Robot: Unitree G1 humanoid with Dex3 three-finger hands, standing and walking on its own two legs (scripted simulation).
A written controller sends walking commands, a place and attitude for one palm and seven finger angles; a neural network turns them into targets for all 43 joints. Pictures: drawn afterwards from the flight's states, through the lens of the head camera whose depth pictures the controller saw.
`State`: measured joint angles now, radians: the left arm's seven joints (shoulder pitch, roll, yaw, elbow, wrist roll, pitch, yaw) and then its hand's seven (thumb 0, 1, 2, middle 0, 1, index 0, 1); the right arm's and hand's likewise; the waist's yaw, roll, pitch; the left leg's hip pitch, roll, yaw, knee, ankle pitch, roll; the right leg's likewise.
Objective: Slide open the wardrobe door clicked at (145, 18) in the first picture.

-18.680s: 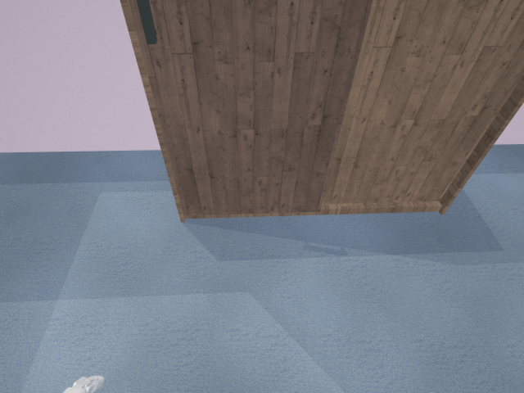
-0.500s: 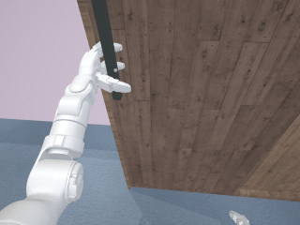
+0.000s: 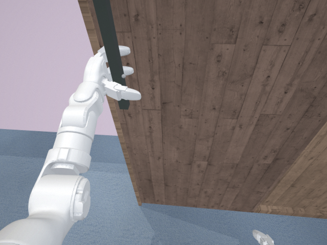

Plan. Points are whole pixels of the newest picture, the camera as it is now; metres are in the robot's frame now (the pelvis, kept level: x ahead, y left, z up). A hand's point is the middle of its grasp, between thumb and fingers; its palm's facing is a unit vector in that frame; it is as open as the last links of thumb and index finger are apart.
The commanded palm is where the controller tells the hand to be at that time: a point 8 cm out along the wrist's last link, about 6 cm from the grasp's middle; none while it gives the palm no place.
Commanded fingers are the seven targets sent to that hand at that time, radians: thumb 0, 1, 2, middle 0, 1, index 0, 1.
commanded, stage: slide the fingers in behind the handle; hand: left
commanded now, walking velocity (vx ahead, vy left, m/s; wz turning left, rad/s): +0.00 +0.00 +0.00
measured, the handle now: (116, 55) +0.49 +0.13 +0.25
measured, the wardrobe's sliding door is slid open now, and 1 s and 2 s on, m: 0.00 0.00 0.00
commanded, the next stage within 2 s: grip the handle and tug to test in 0.34 s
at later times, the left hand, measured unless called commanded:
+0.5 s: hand (120, 77) +0.43 +0.11 +0.23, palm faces -0.08 -1.00 +0.01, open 14.0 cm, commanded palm +0.41 +0.17 +0.23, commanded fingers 0.00 -0.31 0.38 -0.32 -1.23 -0.32 -1.23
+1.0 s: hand (123, 75) +0.44 +0.11 +0.22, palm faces -0.06 -1.00 +0.00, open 7.5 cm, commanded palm +0.42 +0.16 +0.23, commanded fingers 0.00 0.85 0.88 -0.44 -1.39 -0.44 -1.39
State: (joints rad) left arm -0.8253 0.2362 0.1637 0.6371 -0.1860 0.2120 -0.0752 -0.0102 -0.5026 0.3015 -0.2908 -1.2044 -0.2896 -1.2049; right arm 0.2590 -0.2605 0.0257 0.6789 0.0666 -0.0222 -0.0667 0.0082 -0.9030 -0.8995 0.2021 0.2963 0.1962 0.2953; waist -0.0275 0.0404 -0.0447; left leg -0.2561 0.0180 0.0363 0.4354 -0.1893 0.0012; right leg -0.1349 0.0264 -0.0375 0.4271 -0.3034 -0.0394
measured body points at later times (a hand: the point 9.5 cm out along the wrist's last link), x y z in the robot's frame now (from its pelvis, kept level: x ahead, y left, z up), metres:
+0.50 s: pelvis +0.00 +0.01 +0.00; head -0.01 +0.00 +0.45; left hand +0.42 +0.17 +0.23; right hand +0.14 -0.24 -0.10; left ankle +0.02 +0.12 -0.74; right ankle -0.05 -0.09 -0.74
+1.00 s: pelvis +0.00 +0.01 +0.00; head -0.01 +0.00 +0.45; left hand +0.44 +0.16 +0.23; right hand +0.10 -0.24 -0.11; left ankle +0.02 +0.12 -0.74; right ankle -0.05 -0.09 -0.74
